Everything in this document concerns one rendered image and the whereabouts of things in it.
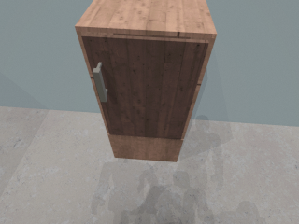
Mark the handle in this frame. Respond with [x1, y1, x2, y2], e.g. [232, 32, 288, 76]
[93, 62, 108, 103]

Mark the cupboard door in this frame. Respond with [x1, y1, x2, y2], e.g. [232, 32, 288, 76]
[81, 34, 209, 140]

